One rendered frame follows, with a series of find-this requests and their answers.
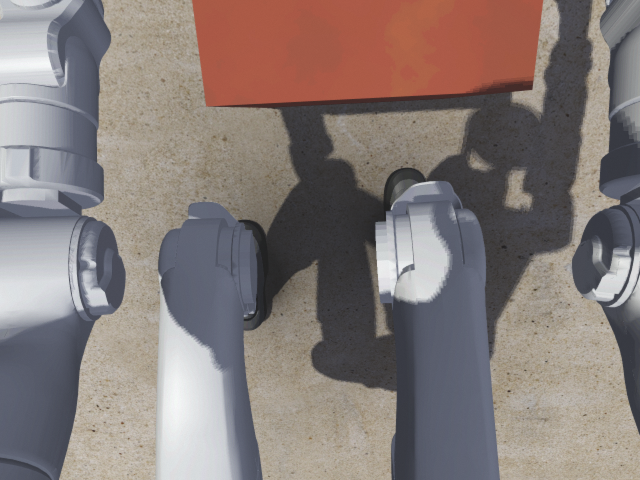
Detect robot left thigh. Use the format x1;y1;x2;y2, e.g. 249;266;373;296
156;218;263;480

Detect left robot forearm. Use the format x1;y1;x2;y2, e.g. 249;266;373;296
0;0;111;218

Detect robot right upper arm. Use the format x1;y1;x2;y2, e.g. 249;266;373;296
572;204;640;435

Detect robot left upper arm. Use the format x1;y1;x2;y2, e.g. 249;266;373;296
0;215;126;480

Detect right robot forearm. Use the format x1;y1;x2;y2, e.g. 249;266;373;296
599;0;640;205

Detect robot left foot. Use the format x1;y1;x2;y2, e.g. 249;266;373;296
238;220;269;331

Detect carton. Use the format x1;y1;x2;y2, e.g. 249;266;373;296
192;0;543;108

